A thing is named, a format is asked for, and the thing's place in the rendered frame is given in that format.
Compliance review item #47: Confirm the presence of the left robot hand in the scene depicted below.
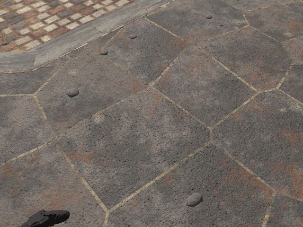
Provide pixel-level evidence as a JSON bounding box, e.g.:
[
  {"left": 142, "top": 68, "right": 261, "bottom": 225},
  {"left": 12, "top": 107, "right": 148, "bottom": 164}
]
[{"left": 19, "top": 209, "right": 70, "bottom": 227}]

